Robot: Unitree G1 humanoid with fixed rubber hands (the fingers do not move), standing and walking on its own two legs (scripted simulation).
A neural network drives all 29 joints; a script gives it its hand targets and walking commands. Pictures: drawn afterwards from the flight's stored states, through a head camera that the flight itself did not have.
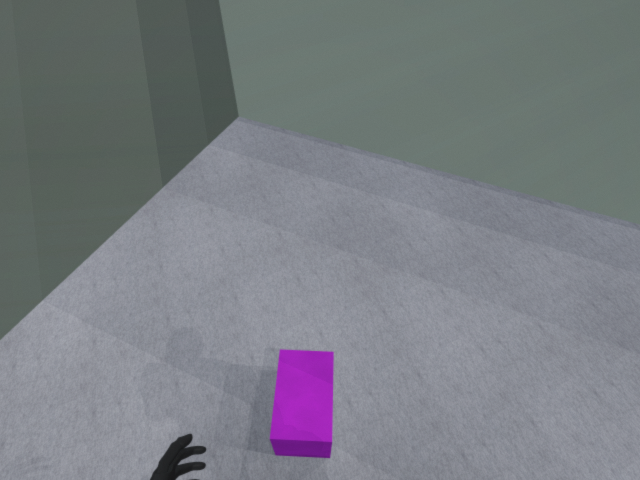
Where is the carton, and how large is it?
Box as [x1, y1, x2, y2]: [270, 349, 333, 457]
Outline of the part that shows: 280,349 270,432 270,440 275,454 329,457 331,446 333,352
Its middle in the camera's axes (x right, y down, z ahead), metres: -0.04 +0.48 +1.10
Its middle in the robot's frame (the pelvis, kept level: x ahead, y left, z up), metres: +0.42 +0.00 -0.68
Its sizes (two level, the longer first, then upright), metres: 0.235 0.156 0.186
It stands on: the floor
